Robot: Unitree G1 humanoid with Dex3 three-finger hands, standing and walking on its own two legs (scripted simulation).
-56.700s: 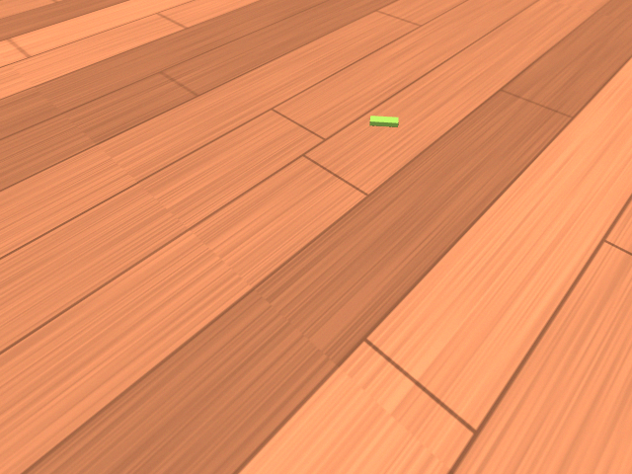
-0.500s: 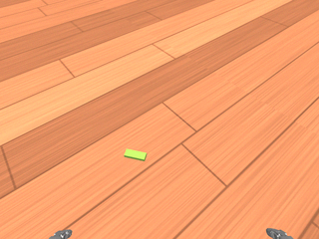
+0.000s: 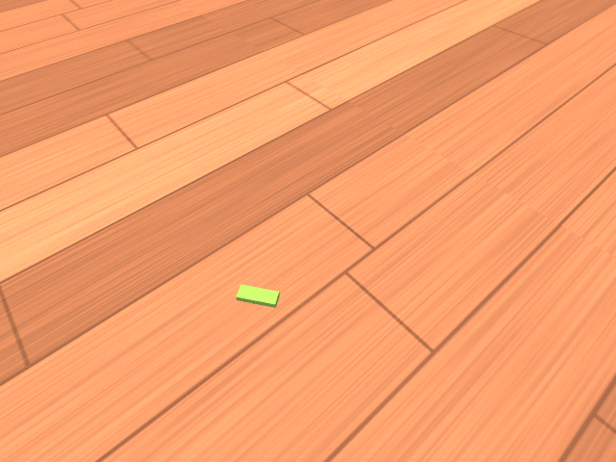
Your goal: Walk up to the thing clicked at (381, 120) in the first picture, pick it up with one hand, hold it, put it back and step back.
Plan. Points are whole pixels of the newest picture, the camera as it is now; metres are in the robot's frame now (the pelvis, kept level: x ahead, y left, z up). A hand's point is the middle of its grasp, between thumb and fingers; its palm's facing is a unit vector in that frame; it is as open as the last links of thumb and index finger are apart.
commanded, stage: stand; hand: left
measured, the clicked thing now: (258, 295) +0.77 +0.24 -0.77
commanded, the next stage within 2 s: walk up in 0.36 s
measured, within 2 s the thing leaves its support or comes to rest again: neither
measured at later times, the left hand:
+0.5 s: hand out of the picture +0.08 +0.27 -0.16, palm faces +0.00 -0.94 -0.35, open 7.4 cm
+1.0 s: hand (164, 378) +0.26 +0.27 -0.16, palm faces -0.07 -0.92 -0.38, open 7.4 cm
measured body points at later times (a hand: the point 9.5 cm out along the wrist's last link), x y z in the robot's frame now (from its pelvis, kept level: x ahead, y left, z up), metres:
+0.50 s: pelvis +0.02 +0.00 -0.01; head +0.02 +0.00 +0.44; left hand +0.08 +0.31 -0.13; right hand +0.09 -0.31 -0.13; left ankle +0.02 +0.13 -0.74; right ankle -0.02 -0.12 -0.75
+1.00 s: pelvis +0.17 +0.00 -0.03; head +0.18 -0.01 +0.42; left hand +0.27 +0.32 -0.13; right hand +0.18 -0.32 -0.15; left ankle +0.07 +0.13 -0.74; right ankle +0.27 -0.12 -0.75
